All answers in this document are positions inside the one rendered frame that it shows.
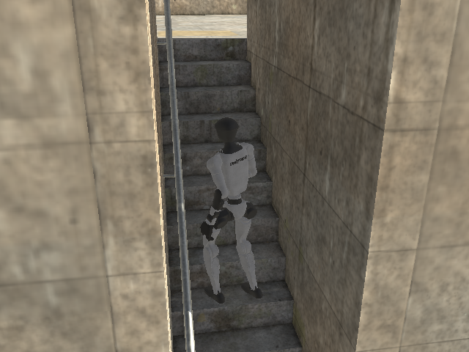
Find stairs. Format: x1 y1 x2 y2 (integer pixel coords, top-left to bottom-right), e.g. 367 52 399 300
158 39 302 352

